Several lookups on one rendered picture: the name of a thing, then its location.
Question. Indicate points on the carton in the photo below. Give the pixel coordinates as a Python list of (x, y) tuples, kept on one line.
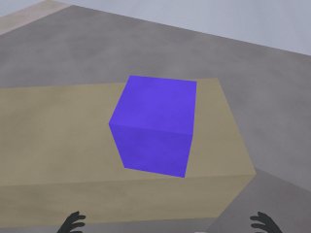
[(152, 124)]

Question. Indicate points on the robot right hand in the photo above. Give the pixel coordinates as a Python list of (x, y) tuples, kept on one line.
[(270, 226)]

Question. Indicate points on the pedestal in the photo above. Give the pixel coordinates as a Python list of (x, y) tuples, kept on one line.
[(58, 156)]

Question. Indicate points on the robot left hand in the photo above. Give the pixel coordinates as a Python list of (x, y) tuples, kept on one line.
[(68, 224)]

